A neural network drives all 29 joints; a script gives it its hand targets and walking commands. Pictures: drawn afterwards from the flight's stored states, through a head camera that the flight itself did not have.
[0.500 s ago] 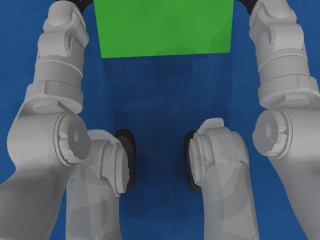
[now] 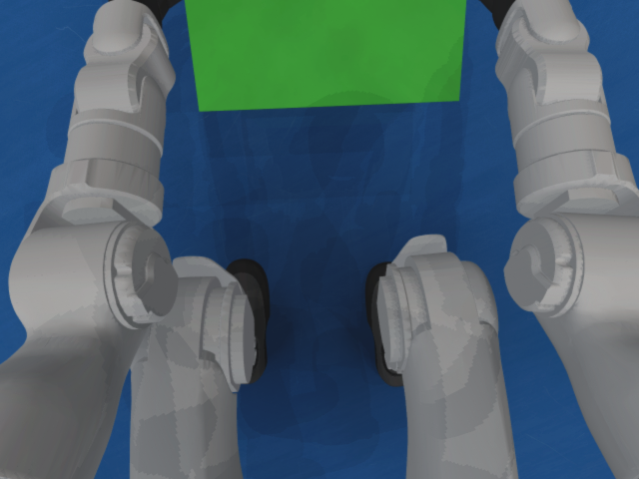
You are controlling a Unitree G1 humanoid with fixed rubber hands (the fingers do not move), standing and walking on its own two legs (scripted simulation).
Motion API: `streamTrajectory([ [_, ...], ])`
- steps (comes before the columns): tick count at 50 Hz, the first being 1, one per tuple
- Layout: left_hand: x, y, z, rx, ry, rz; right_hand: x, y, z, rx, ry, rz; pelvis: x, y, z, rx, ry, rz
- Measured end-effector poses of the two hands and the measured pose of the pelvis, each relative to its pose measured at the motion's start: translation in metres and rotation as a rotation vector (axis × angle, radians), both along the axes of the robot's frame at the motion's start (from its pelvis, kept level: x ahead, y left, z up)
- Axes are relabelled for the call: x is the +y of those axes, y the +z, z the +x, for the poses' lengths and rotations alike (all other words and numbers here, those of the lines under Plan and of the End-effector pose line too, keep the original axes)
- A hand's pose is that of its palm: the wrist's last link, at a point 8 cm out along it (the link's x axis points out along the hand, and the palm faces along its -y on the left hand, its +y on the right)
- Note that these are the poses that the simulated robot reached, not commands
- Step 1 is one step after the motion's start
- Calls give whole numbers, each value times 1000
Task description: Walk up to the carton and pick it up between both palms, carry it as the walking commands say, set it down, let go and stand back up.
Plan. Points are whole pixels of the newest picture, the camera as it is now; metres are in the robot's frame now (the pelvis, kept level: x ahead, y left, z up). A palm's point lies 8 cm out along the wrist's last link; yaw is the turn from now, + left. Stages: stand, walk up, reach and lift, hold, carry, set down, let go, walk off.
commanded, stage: set down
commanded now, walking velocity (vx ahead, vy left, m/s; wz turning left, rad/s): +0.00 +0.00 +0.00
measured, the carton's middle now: out of the picture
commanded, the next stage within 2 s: let go in 1.92 s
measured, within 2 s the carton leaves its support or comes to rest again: rests again in 0.12 s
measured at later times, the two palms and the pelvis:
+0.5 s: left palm (121, 41) +0.53 +0.15 -0.17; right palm (558, 6) +0.52 -0.25 -0.17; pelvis -0.01 +0.00 +0.00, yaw -1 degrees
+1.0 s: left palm out of the picture +0.54 +0.15 -0.05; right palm out of the picture +0.53 -0.26 -0.05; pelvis -0.01 +0.00 +0.07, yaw -1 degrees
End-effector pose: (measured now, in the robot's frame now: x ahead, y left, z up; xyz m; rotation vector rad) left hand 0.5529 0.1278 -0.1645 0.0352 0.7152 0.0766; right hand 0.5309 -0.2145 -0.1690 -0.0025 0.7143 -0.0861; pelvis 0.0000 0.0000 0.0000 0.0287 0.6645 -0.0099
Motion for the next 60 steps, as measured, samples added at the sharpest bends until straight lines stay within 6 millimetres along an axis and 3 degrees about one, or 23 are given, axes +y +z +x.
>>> streamTrajectory([
  [5,1,-2,-2,-11,-10,17,-1,-3,-2,-5,14,-25,0,0,-2,-17,-3,2],
  [12,8,-16,-19,43,-3,43,-13,-18,-20,44,-37,-66,0,1,-6,-35,-8,1],
  [30,26,-3,-21,10,10,53,-38,7,-12,10,-84,-80,0,0,-14,-59,-19,-3],
  [34,22,13,-13,-34,11,51,-37,22,-5,-35,-82,-77,0,4,-14,-41,-19,-2],
  [41,20,59,-6,-62,25,53,-39,66,0,-71,-79,-78,-1,24,-11,9,-20,4],
  [60,30,172,-6,-85,35,53,-47,182,1,-89,-62,-79,-3,116,-3,139,-20,6],
])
